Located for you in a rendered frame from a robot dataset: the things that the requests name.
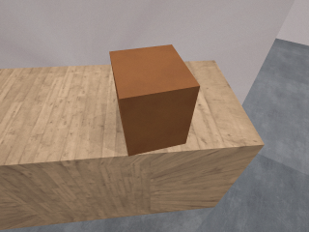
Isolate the carton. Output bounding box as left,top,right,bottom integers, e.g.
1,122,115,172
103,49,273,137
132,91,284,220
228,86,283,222
109,44,200,157

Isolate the pedestal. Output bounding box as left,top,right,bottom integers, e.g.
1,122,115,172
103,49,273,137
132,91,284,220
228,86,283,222
0,60,265,230

